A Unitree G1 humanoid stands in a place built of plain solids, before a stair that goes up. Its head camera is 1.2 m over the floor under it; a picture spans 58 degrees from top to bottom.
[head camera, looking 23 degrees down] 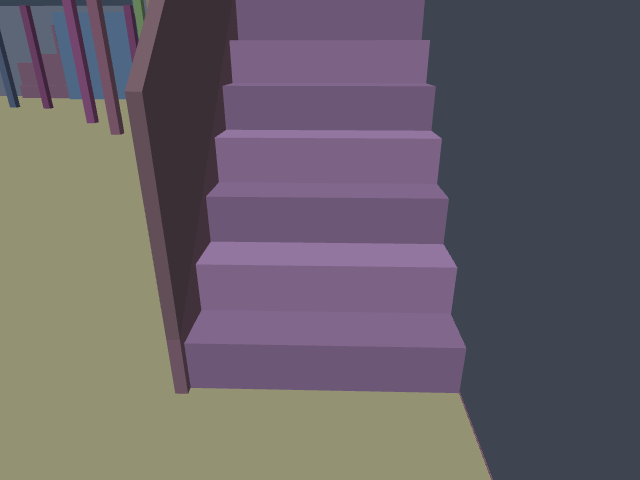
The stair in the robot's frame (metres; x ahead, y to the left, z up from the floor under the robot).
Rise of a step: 0.21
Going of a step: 0.23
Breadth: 1.05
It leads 2 degrees to the right of straight ahead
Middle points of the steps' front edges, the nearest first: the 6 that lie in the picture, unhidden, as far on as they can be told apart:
1.32 -0.02 0.21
1.56 -0.02 0.43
1.79 -0.03 0.64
2.02 -0.03 0.85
2.26 -0.04 1.07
2.49 -0.05 1.28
